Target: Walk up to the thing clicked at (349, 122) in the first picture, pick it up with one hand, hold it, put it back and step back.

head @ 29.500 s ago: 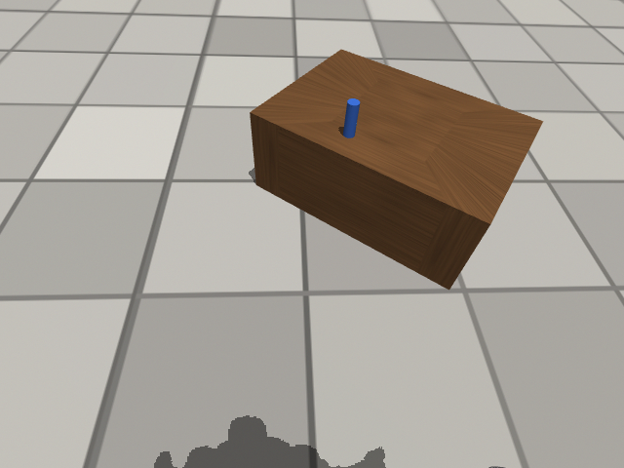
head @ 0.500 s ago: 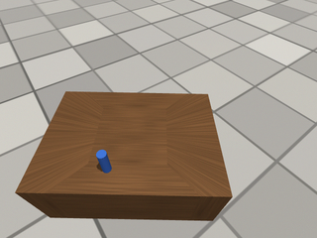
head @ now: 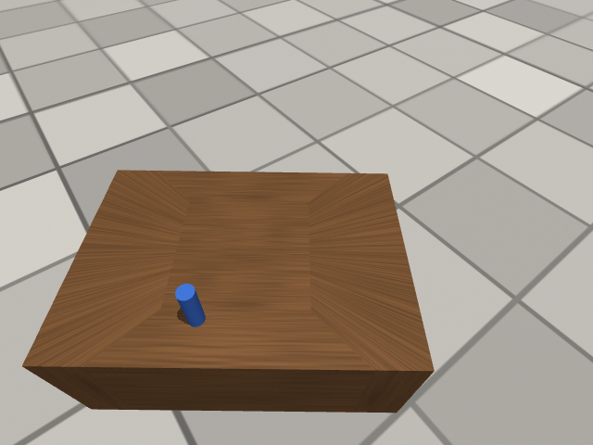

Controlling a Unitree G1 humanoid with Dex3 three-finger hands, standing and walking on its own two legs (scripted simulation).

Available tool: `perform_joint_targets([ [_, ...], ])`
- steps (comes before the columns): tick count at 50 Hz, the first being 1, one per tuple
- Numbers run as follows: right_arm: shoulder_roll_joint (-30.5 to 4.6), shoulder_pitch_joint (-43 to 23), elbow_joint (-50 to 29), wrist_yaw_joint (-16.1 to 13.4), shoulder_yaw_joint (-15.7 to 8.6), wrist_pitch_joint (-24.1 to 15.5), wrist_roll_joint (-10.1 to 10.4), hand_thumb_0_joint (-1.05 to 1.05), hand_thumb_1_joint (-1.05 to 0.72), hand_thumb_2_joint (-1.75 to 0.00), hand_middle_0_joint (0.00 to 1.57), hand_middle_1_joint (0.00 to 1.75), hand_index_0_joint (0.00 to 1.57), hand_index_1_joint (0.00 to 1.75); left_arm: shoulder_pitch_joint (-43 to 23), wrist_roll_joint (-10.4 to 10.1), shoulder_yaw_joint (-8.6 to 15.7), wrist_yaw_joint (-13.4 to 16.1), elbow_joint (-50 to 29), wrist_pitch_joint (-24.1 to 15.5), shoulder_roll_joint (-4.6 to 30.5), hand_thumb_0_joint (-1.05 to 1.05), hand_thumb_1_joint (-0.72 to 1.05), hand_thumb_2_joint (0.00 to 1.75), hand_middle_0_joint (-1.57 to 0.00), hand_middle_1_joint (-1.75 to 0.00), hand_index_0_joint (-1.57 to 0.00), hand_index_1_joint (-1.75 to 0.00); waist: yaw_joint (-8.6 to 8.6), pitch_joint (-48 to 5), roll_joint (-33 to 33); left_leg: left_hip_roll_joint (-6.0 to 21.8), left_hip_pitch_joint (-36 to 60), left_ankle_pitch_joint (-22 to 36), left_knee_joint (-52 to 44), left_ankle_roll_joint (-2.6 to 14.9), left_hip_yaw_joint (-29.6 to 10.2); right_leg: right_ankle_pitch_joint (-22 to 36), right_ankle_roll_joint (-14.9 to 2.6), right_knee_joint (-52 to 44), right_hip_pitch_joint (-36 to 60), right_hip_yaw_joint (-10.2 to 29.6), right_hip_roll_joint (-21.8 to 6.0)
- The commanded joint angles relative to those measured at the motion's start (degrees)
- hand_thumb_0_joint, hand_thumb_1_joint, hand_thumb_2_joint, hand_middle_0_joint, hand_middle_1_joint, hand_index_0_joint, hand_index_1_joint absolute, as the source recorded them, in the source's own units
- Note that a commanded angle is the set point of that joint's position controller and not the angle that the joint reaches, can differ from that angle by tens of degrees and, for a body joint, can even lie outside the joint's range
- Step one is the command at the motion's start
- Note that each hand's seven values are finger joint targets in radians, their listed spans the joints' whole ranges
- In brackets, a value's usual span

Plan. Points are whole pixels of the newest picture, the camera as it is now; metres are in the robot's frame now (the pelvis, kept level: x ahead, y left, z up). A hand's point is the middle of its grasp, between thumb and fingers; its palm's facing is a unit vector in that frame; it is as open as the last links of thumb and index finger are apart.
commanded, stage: stand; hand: left
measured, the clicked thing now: (191, 306) +0.47 +0.23 -0.32
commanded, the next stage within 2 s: none
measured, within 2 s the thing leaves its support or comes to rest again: neither
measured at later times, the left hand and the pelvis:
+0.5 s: hand out of the picture +0.08 +0.24 -0.15, palm faces -0.01 -0.94 -0.35, open 9.7 cm; pelvis +0.00 -0.01 +0.00, yaw +0 degrees
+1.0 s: hand out of the picture +0.07 +0.24 -0.15, palm faces -0.02 -0.94 -0.35, open 7.4 cm; pelvis +0.00 -0.02 +0.00, yaw -1 degrees
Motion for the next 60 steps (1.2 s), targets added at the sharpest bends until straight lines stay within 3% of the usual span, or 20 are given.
perform_joint_targets([
  [1, -11.23, -1.96, -3.11, -0.78, -2.5, -1.16, -0.25, 0.0, -0.9, -0.9, 0.2, 0.3, 0.2, 0.3, -2.2, 0.21, 2.27, 0.95, -2.9, -1.33, 12.86, 0.0, -0.59, 0.03, -0.05, -0.05, -0.04, -0.05, 0.01, -3.51, -1.3, 6.17, -1.4, 9.23, -3.71, 0.69, -4.45, 8.23, -1.88, -2.55, 1.68, 4.01, -4.92],
  [3, -11.42, -1.8, -3.01, -0.73, -2.51, -1.15, -0.23, 0.0, -0.9, -0.9, 0.2, 0.3, 0.2, 0.3, -2.16, 0.13, 2.23, 0.87, -2.9, -1.43, 12.67, 0.0, -0.61, 0.02, -0.04, -0.04, -0.04, -0.04, 0.11, -3.79, -1.19, 6.37, -1.23, 9.04, -3.49, 0.69, -4.37, 8.0, -1.99, -2.76, 2.0, 4.28, -5.07],
  [5, -11.48, -1.79, -3.06, -0.79, -2.61, -1.21, -0.28, 0.0, -0.9, -0.9, 0.2, 0.3, 0.2, 0.3, -2.34, 0.21, 2.34, 0.84, -3.21, -1.47, 12.8, 0.0, -0.45, 0.18, -0.2, -0.2, -0.2, -0.2, -0.11, -4.61, -1.2, 6.39, -1.13, 10.54, -3.33, 0.73, -4.16, 10.36, -2.18, -2.49, 2.72, 4.39, -5.22],
  [6, -11.4, -2.03, -2.98, -0.75, -2.53, -1.22, -0.25, 0.0, -0.9, -0.9, 0.2, 0.3, 0.2, 0.3, -2.05, 0.16, 2.32, 0.82, -3.12, -1.48, 12.84, 0.0, -0.37, 0.26, -0.2, -0.28, -0.2, -0.28, 0.13, -4.32, -1.06, 6.48, -0.89, 10.95, -3.36, 0.71, -4.15, 10.56, -2.23, -2.3, 2.59, 4.28, -5.15],
  [9, -11.35, -1.8, -2.85, -0.73, -2.54, -1.17, -0.24, 0.0, -0.9, -0.9, 0.2, 0.3, 0.2, 0.3, -2.22, 0.15, 2.38, 0.8, -3.07, -1.38, 12.65, 0.0, -0.13, 0.5, -0.2, -0.3, -0.2, -0.3, -0.16, -3.53, -1.46, 6.33, -1.57, 8.45, -3.73, 0.63, -4.04, 8.21, -2.13, -3.0, 2.07, 4.43, -5.0],
  [14, -11.65, -2.27, -2.85, -0.69, -2.73, -1.12, -0.22, 0.0, -0.9, -0.9, 0.2, 0.3, 0.2, 0.3, -1.94, 0.17, 2.4, 0.83, -3.33, -1.55, 12.72, 0.0, 0.27, 0.9, -0.2, -0.3, -0.2, -0.3, 0.04, -4.13, -1.07, 6.64, -0.9, 9.28, -3.37, 0.82, -4.01, 9.58, -2.31, -2.89, 2.41, 4.54, -5.1],
  [22, -11.75, -2.28, -2.93, -0.48, -3.02, -1.06, -0.35, 0.0, -0.9, -0.9, 0.2, 0.3, 0.2, 0.3, -2.11, 0.22, 2.57, 0.77, -3.88, -1.77, 13.35, 0.0, 0.9, 0.9, -0.2, -0.3, -0.2, -0.3, -0.14, -4.07, -1.4, 6.75, -0.97, 8.16, -3.46, 0.9, -3.93, 8.78, -2.55, -3.1, 1.94, 4.76, -5.11],
  [32, -11.49, -1.94, -2.85, -0.34, -2.91, -1.17, -0.36, 0.0, -0.9, -0.9, 0.2, 0.3, 0.2, 0.3, -1.41, 0.21, 2.7, 0.29, -3.57, -1.5, 12.99, 0.0, 0.9, 0.9, -0.2, -0.3, -0.2, -0.3, 0.12, -0.9, -0.41, 6.35, -3.68, 1.35, -4.93, 0.87, -4.03, 1.43, -2.62, -3.97, 0.09, 5.11, -4.38],
  [36, -11.2, -1.42, -2.89, -0.19, -2.88, -1.23, -0.4, 0.0, -0.9, -0.9, 0.2, 0.3, 0.2, 0.3, -1.55, 0.09, 2.76, 0.19, -3.83, -1.71, 13.16, 0.0, 0.9, 0.9, -0.2, -0.3, -0.2, -0.3, 0.13, -1.99, -1.38, 6.61, -2.81, 2.82, -4.46, 1.01, -4.07, 1.15, -2.76, -3.86, 0.41, 5.46, -4.56],
  [43, -11.58, -1.5, -3.04, -0.27, -3.03, -1.35, -0.23, 0.0, -0.9, -0.9, 0.2, 0.3, 0.2, 0.3, -1.43, 0.15, 2.66, 0.27, -4.25, -1.86, 13.26, 0.0, 0.9, 0.9, -0.2, -0.3, -0.2, -0.3, -0.11, -4.0, -1.51, 6.9, -0.61, 6.43, -3.49, 0.93, -3.98, 6.63, -2.86, -3.09, 0.41, 5.38, -4.75],
  [47, -11.35, -0.76, -2.75, -0.26, -2.74, -1.16, -0.28, 0.0, -0.9, -0.9, 0.2, 0.3, 0.2, 0.3, -1.23, -0.04, 2.75, 0.3, -3.89, -1.72, 13.32, 0.0, 0.9, 0.9, -0.2, -0.3, -0.2, -0.3, -0.21, -2.41, -1.49, 6.56, -2.42, 3.8, -3.78, 0.87, -3.67, 5.04, -2.7, -3.46, 0.69, 5.72, -4.68],
  [52, -11.62, -1.43, -3.03, -0.31, -2.73, -1.45, -0.23, 0.0, -0.9, -0.9, 0.2, 0.3, 0.2, 0.3, -0.89, 0.0, 2.8, 0.19, -4.06, -1.78, 13.51, 0.0, 0.9, 0.9, -0.2, -0.3, -0.2, -0.3, -0.05, -4.03, -1.18, 7.02, -0.79, 6.67, -3.59, 1.02, -3.55, 8.99, -3.04, -2.64, 1.27, 5.74, -4.86],
  [60, -11.5, -1.18, -2.93, -0.36, -2.62, -1.45, -0.21, 0.0, -0.9, -0.9, 0.2, 0.3, 0.2, 0.3, -1.14, -0.13, 2.72, 0.16, -4.06, -1.72, 13.29, 0.0, 0.9, 0.9, -0.2, -0.3, -0.2, -0.3, -0.12, -3.43, -1.37, 7.21, -0.69, 6.81, -3.65, 0.81, -3.52, 8.36, -2.91, -2.72, 1.15, 5.65, -4.7],
])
